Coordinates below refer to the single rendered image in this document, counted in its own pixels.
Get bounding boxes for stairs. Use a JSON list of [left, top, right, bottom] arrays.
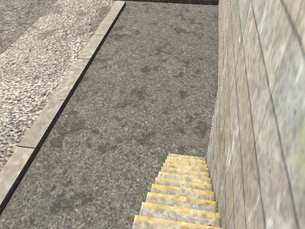
[[132, 154, 225, 229]]

